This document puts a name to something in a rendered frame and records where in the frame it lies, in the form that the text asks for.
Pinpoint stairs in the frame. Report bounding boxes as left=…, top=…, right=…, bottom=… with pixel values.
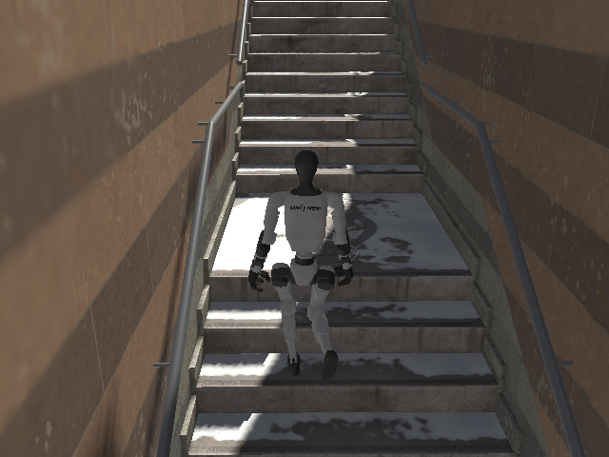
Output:
left=188, top=276, right=514, bottom=457
left=236, top=2, right=423, bottom=194

